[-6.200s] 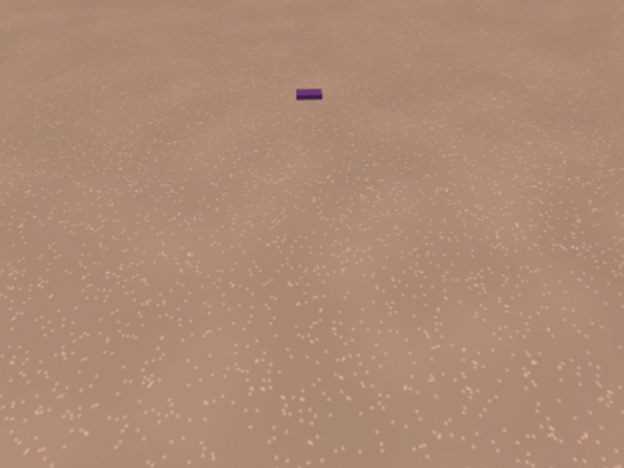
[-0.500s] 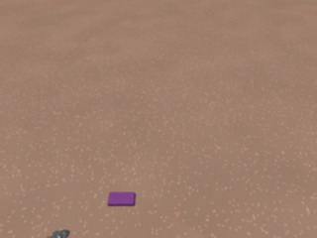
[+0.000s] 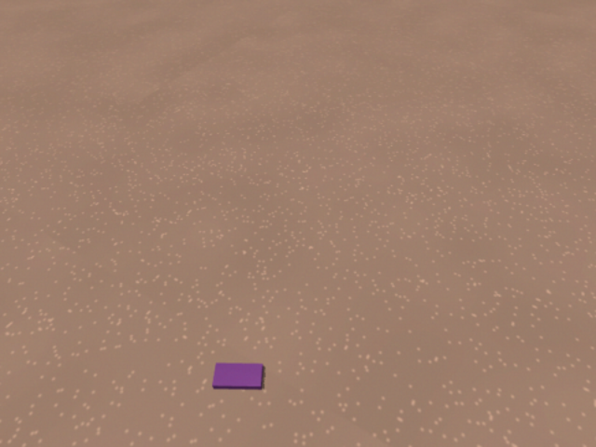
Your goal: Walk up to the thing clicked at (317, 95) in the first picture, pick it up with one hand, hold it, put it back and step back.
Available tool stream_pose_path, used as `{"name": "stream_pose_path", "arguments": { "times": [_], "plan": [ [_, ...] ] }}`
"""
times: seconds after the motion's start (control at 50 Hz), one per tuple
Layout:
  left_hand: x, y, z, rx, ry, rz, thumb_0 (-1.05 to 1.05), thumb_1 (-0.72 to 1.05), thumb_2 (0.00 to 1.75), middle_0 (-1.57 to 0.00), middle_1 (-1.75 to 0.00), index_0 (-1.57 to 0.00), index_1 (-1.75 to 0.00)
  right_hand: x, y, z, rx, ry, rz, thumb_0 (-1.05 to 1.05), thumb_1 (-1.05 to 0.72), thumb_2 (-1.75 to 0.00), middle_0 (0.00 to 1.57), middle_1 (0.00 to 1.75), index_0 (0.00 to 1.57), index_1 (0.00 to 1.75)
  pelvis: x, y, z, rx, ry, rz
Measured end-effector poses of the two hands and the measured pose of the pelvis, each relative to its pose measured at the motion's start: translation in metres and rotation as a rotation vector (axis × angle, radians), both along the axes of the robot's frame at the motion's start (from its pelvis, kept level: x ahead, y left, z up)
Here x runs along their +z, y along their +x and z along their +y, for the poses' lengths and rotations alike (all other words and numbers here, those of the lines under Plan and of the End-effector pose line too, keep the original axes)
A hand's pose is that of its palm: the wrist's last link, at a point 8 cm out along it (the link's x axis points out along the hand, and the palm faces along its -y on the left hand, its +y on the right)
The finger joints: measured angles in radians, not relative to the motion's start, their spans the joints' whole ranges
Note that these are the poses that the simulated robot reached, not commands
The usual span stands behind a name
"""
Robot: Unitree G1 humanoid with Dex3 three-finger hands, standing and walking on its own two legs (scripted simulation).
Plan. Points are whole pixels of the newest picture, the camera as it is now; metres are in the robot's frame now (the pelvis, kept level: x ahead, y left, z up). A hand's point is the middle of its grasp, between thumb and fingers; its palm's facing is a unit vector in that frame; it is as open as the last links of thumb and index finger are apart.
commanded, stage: walk up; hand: left
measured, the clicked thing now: (238, 376) +0.47 +0.23 -0.77
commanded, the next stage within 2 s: stand in 0.22 s
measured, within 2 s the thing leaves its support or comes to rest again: neither
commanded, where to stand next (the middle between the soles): +0.05 +0.01 m, yaw +2 degrees
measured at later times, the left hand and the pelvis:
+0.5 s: hand out of the picture +0.09 +0.25 -0.16, palm faces -0.02 -0.94 -0.33, open 7.4 cm; pelvis +0.01 +0.00 +0.00, yaw +0 degrees
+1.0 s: hand out of the picture +0.09 +0.25 -0.16, palm faces -0.01 -0.94 -0.34, open 7.4 cm; pelvis +0.02 +0.00 +0.00, yaw +1 degrees
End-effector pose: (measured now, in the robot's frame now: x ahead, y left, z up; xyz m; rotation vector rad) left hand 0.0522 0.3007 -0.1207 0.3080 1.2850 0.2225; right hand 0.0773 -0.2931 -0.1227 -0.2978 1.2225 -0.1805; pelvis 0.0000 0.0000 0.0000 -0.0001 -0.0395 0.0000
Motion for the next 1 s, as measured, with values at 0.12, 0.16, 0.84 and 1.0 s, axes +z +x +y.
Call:
{"name": "stream_pose_path", "arguments": {
  "times": [0.12, 0.16, 0.84, 1.0],
  "plan": [
    [0.0, 0.004, -0.002, 0.006, -0.004, -0.007, 0.01, 0.91, 0.9, -0.2, -0.3, -0.2, -0.3, 0.0, 0.009, 0.002, 0.007, 0.004, -0.005, 0.0, -0.9, -0.9, 0.21, 0.3, 0.21, 0.3, 0.001, 0.004, 0.0, 0.004, 0.001, 0.004],
    [0.0, 0.007, -0.003, 0.005, -0.007, -0.012, 0.01, 0.91, 0.9, -0.2, -0.3, -0.2, -0.3, 0.001, 0.011, 0.001, 0.005, 0.001, -0.008, 0.0, -0.9, -0.9, 0.21, 0.3, 0.21, 0.3, 0.001, 0.005, 0.0, 0.004, 0.001, 0.004],
    [0.002, 0.037, -0.004, -0.02, -0.005, -0.05, 0.01, 0.91, 0.9, -0.2, -0.3, -0.2, -0.3, 0.005, 0.018, -0.002, 0.005, -0.018, 0.006, 0.0, -0.9, -0.9, 0.21, 0.3, 0.21, 0.3, 0.002, 0.019, -0.001, 0.013, -0.001, 0.011],
    [0.002, 0.035, -0.004, -0.018, -0.004, -0.051, 0.01, 0.91, 0.9, -0.2, -0.3, -0.2, -0.3, 0.005, 0.023, -0.002, 0.012, -0.018, -0.007, 0.0, -0.9, -0.9, 0.21, 0.3, 0.21, 0.3, 0.002, 0.02, -0.001, 0.015, -0.001, 0.009]
  ]
}}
